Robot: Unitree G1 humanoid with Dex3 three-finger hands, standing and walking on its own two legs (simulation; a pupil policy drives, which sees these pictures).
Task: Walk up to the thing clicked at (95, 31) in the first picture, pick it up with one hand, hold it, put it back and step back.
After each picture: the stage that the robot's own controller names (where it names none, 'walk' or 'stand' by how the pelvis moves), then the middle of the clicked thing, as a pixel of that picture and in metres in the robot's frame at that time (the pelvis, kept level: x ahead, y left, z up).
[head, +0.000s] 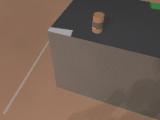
stand; (97, 22) +0.86 -0.10 -0.06
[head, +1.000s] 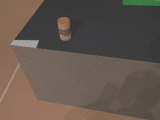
walk; (64, 29) +0.76 +0.14 -0.04
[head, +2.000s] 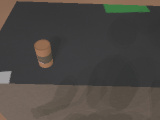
stand; (44, 54) +0.53 +0.17 -0.03
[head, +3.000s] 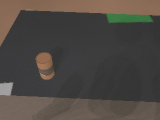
stand; (45, 66) +0.50 +0.17 -0.06
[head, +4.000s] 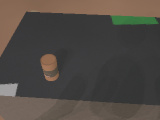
stand; (50, 67) +0.49 +0.15 -0.06
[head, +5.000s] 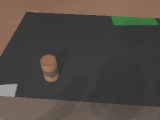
stand; (49, 68) +0.49 +0.16 -0.07
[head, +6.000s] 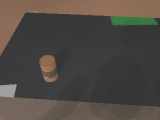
stand; (49, 68) +0.49 +0.16 -0.07
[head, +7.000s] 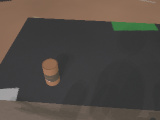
rise first; (51, 72) +0.48 +0.16 -0.06
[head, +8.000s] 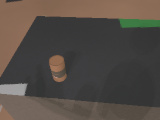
go down; (58, 68) +0.50 +0.14 -0.06
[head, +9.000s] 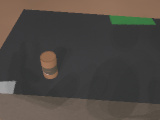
go down; (49, 65) +0.50 +0.14 -0.05
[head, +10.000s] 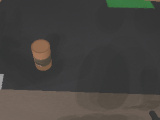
go down; (42, 55) +0.49 +0.13 -0.02
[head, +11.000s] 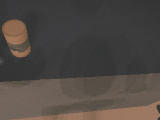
close in; (17, 39) +0.50 +0.15 +0.02
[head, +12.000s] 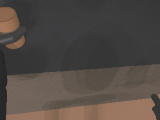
close; (9, 29) +0.53 +0.15 +0.04
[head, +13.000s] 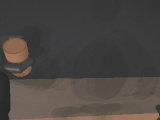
lift; (18, 58) +0.43 +0.17 +0.02
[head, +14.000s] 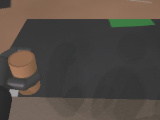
lift; (25, 73) +0.32 +0.17 +0.15
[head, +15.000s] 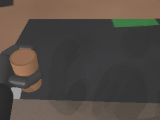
hold; (27, 71) +0.33 +0.16 +0.15
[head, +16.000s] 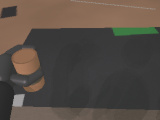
hold; (29, 70) +0.33 +0.16 +0.17
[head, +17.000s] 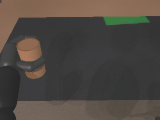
crouch; (32, 59) +0.40 +0.15 +0.13
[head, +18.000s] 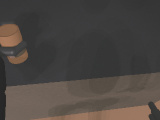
lower; (13, 44) +0.49 +0.16 +0.03
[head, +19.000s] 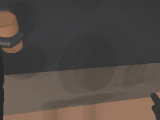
lower; (8, 33) +0.51 +0.15 +0.04
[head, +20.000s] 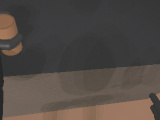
lower; (7, 36) +0.51 +0.16 +0.03
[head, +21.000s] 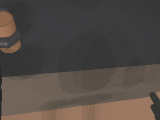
lower; (5, 33) +0.51 +0.16 +0.03
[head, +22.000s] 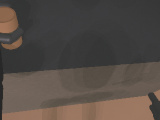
lower; (7, 29) +0.52 +0.15 +0.04
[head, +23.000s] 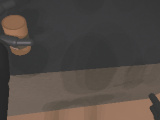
open; (17, 36) +0.51 +0.13 +0.03
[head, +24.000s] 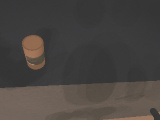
sink last; (34, 53) +0.48 +0.12 +0.00
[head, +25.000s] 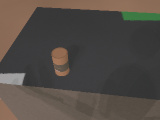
stand; (60, 62) +0.50 +0.12 -0.02
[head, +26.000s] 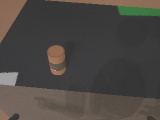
stand; (57, 60) +0.48 +0.12 -0.01
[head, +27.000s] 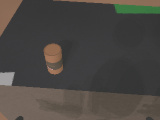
stand; (54, 59) +0.48 +0.12 +0.00
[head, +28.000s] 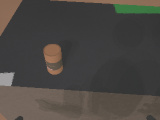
stand; (53, 59) +0.48 +0.12 +0.00
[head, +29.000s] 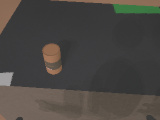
stand; (52, 59) +0.48 +0.13 +0.00
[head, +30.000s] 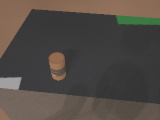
stand; (57, 66) +0.49 +0.12 -0.04
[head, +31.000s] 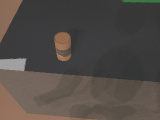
walk; (63, 47) +0.54 +0.08 -0.04
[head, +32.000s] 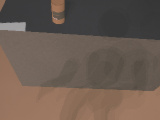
walk; (58, 11) +0.76 +0.13 -0.05
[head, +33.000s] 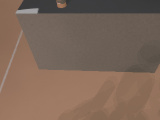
stand; out of the picture +1.08 +0.20 -0.05
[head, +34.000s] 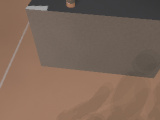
stand; out of the picture +1.13 +0.10 -0.06
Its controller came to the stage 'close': yes
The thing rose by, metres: 0.22
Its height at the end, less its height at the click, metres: +0.00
